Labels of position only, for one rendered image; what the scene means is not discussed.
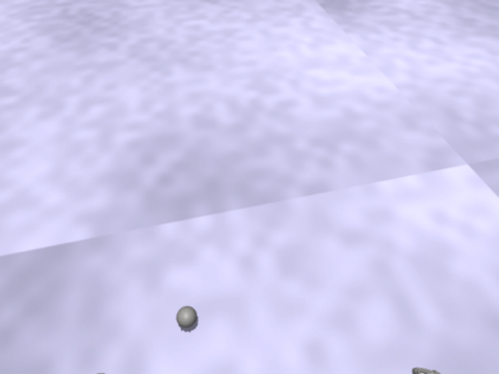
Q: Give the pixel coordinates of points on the ball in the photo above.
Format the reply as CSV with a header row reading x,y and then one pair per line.
x,y
186,316

